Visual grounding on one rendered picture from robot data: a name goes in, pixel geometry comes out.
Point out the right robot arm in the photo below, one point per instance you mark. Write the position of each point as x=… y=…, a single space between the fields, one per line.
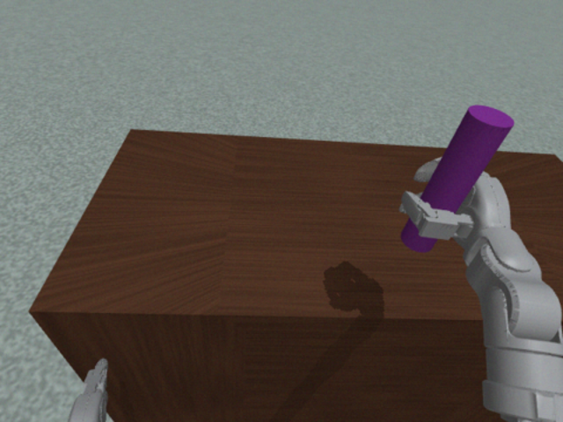
x=522 y=328

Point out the right robot hand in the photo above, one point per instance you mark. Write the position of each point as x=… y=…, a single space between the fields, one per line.
x=485 y=206

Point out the left robot hand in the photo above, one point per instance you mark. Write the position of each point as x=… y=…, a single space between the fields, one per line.
x=91 y=406

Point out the can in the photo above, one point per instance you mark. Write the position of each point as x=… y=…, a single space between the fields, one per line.
x=479 y=135

